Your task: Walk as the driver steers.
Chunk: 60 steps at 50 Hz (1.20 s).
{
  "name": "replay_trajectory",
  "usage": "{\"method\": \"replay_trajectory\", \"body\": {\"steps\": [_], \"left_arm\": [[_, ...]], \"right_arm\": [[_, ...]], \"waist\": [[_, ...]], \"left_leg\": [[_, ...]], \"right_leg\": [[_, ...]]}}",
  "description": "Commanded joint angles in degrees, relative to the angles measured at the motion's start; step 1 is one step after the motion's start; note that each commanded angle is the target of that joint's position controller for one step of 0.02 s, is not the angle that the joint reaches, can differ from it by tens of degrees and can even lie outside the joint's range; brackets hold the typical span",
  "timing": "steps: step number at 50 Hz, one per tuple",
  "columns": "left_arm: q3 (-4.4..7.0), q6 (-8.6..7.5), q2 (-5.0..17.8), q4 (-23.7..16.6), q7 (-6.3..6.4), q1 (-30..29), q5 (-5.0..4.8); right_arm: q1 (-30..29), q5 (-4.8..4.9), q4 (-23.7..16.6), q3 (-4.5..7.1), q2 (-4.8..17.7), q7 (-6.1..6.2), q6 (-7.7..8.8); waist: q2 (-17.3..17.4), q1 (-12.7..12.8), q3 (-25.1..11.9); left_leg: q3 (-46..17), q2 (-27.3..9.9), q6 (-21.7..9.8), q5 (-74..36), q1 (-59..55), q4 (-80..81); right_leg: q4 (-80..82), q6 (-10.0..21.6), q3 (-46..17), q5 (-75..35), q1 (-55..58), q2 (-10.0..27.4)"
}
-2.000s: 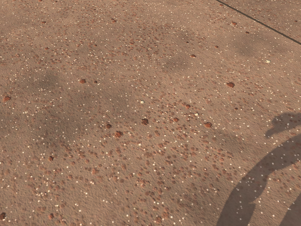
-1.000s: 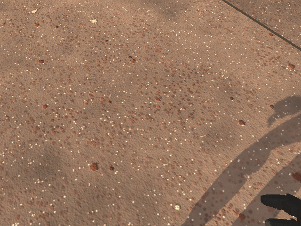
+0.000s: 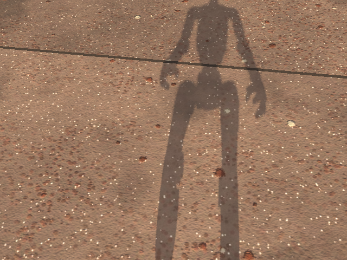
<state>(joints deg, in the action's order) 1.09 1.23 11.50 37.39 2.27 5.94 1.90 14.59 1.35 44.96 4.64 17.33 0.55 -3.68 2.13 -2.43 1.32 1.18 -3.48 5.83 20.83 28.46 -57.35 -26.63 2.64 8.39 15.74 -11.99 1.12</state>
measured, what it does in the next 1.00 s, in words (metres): walks ahead, turning left: left foot, then right foot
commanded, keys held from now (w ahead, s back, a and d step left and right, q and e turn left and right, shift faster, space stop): q+shift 0.48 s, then shift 0.10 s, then e+shift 0.08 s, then w+e+shift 0.34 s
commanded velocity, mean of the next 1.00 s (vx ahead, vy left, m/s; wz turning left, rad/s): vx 0.16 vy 0.00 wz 0.34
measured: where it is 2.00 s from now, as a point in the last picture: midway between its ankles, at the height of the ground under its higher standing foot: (152, 175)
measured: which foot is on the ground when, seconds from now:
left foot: up 0.00-0.22, down 0.24-0.74, up 0.76-1.00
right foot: down 0.00-0.24, up 0.26-0.70, down 0.72-1.00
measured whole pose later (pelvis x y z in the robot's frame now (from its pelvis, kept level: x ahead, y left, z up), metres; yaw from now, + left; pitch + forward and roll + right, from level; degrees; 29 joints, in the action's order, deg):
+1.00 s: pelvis +0.15 +0.11 +0.01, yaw +20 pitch +4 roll +2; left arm 3.1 -1.5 14.1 44.6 1.0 28.4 -2.7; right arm 4.3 1.6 34.8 3.2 16.2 -1.3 7.4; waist 0.1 5.1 -0.2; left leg -5.4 3.2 1.4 17.3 22.2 -31.9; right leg -22.2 2.9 -17.1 17.1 -8.5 -2.2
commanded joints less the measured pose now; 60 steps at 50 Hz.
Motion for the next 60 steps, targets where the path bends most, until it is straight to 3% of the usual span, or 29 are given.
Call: {"method": "replay_trajectory", "body": {"steps": [1,7,10,11,12,13,14,15,17,20,24,29,33,34,35,37,38,39,40,44,48,51,52,53,54,55,56,58,60], "left_arm": [[4.19,-0.17,11.8,-2.0,0.74,1.1,-0.19],[5.76,-0.35,13.5,-1.2,-0.41,-0.7,-1.64],[6.30,-0.44,13.7,-0.5,-1.30,-1.7,-3.36],[6.26,-0.47,12.7,0.9,-1.72,0.3,-3.64],[5.99,-0.77,11.1,0.5,-1.95,0.7,-2.49],[4.59,-1.41,7.6,-4.3,-1.68,-4.0,0.07],[5.14,-1.54,10.1,-4.1,-1.47,-7.3,-0.12],[5.28,-1.72,10.8,-4.7,-1.31,-8.3,-1.60],[5.82,-1.93,12.1,-3.3,-0.12,-6.4,-1.07],[5.63,-2.06,10.9,-1.6,-0.32,-2.6,-0.84],[4.83,-2.21,9.6,-1.5,-0.35,-4.1,-1.54],[4.73,-2.31,10.5,-0.8,-1.29,-4.0,-1.80],[3.78,-3.04,9.4,0.1,-2.64,-1.1,-1.88],[3.03,-3.37,7.7,0.8,-3.20,0.4,-1.92],[3.29,-3.52,8.7,1.1,-3.43,0.6,-2.39],[3.99,-4.43,13.3,1.5,-3.28,5.0,-3.44],[4.92,-4.95,16.8,3.2,-3.41,9.4,-3.21],[5.19,-5.51,17.3,3.6,-3.77,13.4,-2.71],[5.06,-5.95,16.5,4.4,-3.52,17.3,-2.25],[4.70,-6.11,13.6,3.5,-2.06,18.0,-4.27],[4.65,-3.76,13.2,1.0,-0.66,13.8,-4.83],[4.30,-3.16,12.1,-0.8,-0.67,11.1,-4.90],[3.74,-3.52,10.3,-1.7,-0.95,10.2,-4.64],[2.55,-4.22,6.4,-2.5,-1.55,10.3,-4.04],[0.91,-5.36,2.3,-6.0,-1.57,12.9,-5.33],[1.32,-5.48,6.2,-6.4,-1.26,13.2,-6.83],[1.94,-5.06,9.0,-5.8,-1.44,10.4,-5.80],[2.34,-4.67,9.0,-5.0,-2.30,8.8,-4.18],[1.90,-3.99,7.0,-6.3,-3.38,5.5,-4.85]], "right_arm": [[-6.1,-0.09,-7.5,0.67,4.3,-0.44,0.44],[-5.5,0.03,-10.9,0.73,3.3,-1.98,-0.34],[-3.0,0.36,-11.7,1.56,3.7,-2.49,-1.27],[0.5,0.16,-11.0,2.50,5.3,-1.79,-1.19],[5.4,0.07,-10.6,4.81,12.0,-0.48,-0.77],[5.4,-1.59,-12.2,5.92,19.4,-0.16,0.16],[6.1,-2.52,-12.7,5.06,16.1,-1.06,2.01],[3.8,-1.98,-12.4,4.46,14.7,-1.04,3.17],[-3.5,0.47,-13.3,3.47,11.4,0.19,3.18],[-6.0,-0.22,-14.9,2.94,10.8,1.53,2.39],[-4.7,0.15,-15.0,3.41,12.1,2.10,1.92],[-5.5,-0.94,-15.4,2.43,10.7,1.68,1.29],[-7.4,-1.90,-14.4,-0.80,4.4,0.99,1.57],[-6.2,-1.81,-13.5,-1.37,3.5,0.65,1.88],[-2.8,-2.24,-12.4,-0.72,5.6,0.21,2.40],[-2.0,-3.00,-12.4,-1.08,5.5,-0.26,4.17],[-4.6,-1.36,-14.4,-0.97,4.9,-0.15,5.34],[-8.6,0.58,-15.2,-0.43,6.0,0.49,6.80],[-14.6,1.34,-16.9,-0.11,7.5,0.58,8.11],[-16.6,-1.32,-16.4,-0.69,3.6,-1.35,12.26],[-17.2,0.03,-15.5,-1.17,-0.1,-2.17,12.57],[-11.1,2.01,-13.4,0.72,3.3,-1.16,11.77],[-4.9,2.27,-12.0,1.58,5.2,-0.44,11.48],[4.4,1.83,-10.7,2.60,8.2,0.38,11.12],[9.9,-1.29,-9.6,3.25,13.0,0.19,10.60],[6.8,-2.22,-9.6,3.22,11.8,-0.27,10.53],[6.0,-1.66,-9.7,2.20,8.0,-0.10,10.48],[6.4,-2.23,-8.1,1.05,5.1,0.06,9.95],[5.8,-2.39,-6.3,0.30,3.3,-0.24,9.85]], "waist": [[-8.4,4.5,-1.7],[-8.5,3.5,-4.1],[-8.4,1.0,-5.8],[-5.3,-0.6,-7.0],[5.8,-2.2,-8.2],[19.8,-0.8,-10.1],[9.2,-4.2,-15.7],[5.9,-2.6,-12.2],[1.3,1.6,-6.2],[2.3,3.7,-8.2],[4.0,2.6,-7.7],[7.5,0.9,-7.9],[6.9,1.3,-8.8],[6.8,1.9,-9.8],[6.7,0.4,-8.2],[-0.1,0.5,-0.8],[-10.5,0.9,3.4],[-15.3,3.4,7.6],[-14.6,6.9,8.2],[-9.0,6.6,0.4],[-11.9,4.6,-0.1],[-10.6,0.4,-2.4],[-9.7,-2.5,-4.8],[-4.9,-6.5,-11.3],[10.2,-5.6,-18.1],[12.4,-3.9,-12.7],[8.5,-4.9,-6.3],[2.4,-3.8,-1.0],[2.2,-2.5,3.8]], "left_leg": [[-0.5,-2.9,0.0,1.9,6.2,1.6],[4.0,-2.1,-3.3,2.8,-0.1,10.6],[6.4,0.4,-6.6,-3.4,-8.2,21.9],[5.3,2.3,-8.9,-10.9,-15.6,28.3],[-7.3,-3.7,-13.7,-34.9,-27.6,32.5],[-32.2,-17.1,-26.2,-52.9,-35.4,33.2],[-33.2,-19.3,-29.9,-46.2,-35.2,35.5],[-28.5,-16.5,-27.3,-38.0,-32.7,36.7],[-22.5,-10.9,-21.0,-30.3,-27.0,36.9],[-19.3,-7.1,-19.4,-34.9,-22.7,36.3],[-22.4,-4.9,-18.3,-28.1,-21.7,35.3],[-24.5,-5.1,-17.5,-27.3,-18.8,32.4],[-22.5,-6.2,-16.9,-32.7,-17.6,29.2],[-21.3,-4.7,-15.6,-18.3,-15.8,31.3],[-21.0,-2.6,-15.4,-0.9,-13.8,32.6],[-17.5,1.5,-13.3,21.6,-6.2,25.7],[-7.3,6.8,-10.1,17.0,0.6,17.1],[-3.8,7.2,-8.9,11.2,6.8,10.3],[-7.6,6.4,-8.8,13.0,12.2,5.2],[-8.1,4.9,-7.4,2.0,10.6,9.4],[-3.2,9.8,-3.7,-1.5,-7.9,26.3],[-3.5,7.7,-3.1,-12.6,-26.9,34.6],[-4.8,4.5,-4.0,-12.0,-36.6,34.2],[-11.9,-3.7,-7.0,-6.9,-50.2,34.1],[-37.3,-20.0,-15.1,14.7,-57.9,40.0],[-45.6,-23.6,-18.2,25.1,-52.1,42.1],[-38.4,-21.0,-17.3,21.6,-48.0,42.0],[-24.5,-15.1,-14.9,6.6,-41.4,43.4],[-15.2,-12.1,-13.0,-3.8,-35.5,45.2]], "right_leg": [[9.5,11.2,-9.9,-17.4,7.3,19.4],[5.0,9.3,-3.9,-29.5,8.7,20.7],[-2.3,4.6,0.6,-30.1,7.7,19.7],[-9.3,1.3,3.6,-28.0,4.1,16.8],[-24.6,-3.8,6.6,-13.3,-8.7,10.8],[-40.7,-8.9,2.0,24.2,-28.8,-0.2],[-48.1,-8.6,-10.4,26.4,-30.9,-0.5],[-48.1,-7.2,-12.3,21.3,-32.6,0.1],[-41.3,-6.1,-13.6,10.4,-33.0,1.6],[-37.1,-7.2,-13.4,3.2,-26.2,-1.2],[-25.0,-8.5,-14.8,0.7,-23.9,-4.0],[-18.0,-8.2,-14.0,0.5,-17.4,-3.1],[-9.3,-5.8,-11.7,-0.9,-7.7,0.5],[-2.8,-4.7,-9.4,-6.2,-1.7,-0.8],[-3.7,-3.4,-8.3,-4.2,0.6,-3.4],[0.7,3.2,-20.0,16.1,-1.2,2.9],[10.9,10.5,-35.5,34.8,-2.6,8.2],[19.3,15.6,-52.9,41.6,-1.3,15.1],[20.9,16.8,-58.7,38.8,2.2,17.4],[16.6,11.5,-43.8,16.5,11.1,9.1],[14.1,9.8,-35.5,8.4,-2.3,2.3],[9.3,5.9,-35.5,6.5,-13.4,1.2],[3.6,3.7,-34.1,5.6,-19.3,0.2],[-11.2,0.5,-28.8,8.8,-26.5,-3.2],[-29.0,-0.7,-22.4,17.1,-37.7,-5.7],[-40.7,-1.4,-18.1,12.3,-44.8,1.3],[-46.2,-1.4,-16.2,7.7,-48.3,3.3],[-49.9,-0.7,-14.8,2.0,-47.4,5.4],[-51.3,0.0,-14.1,-0.7,-47.4,7.6]]}}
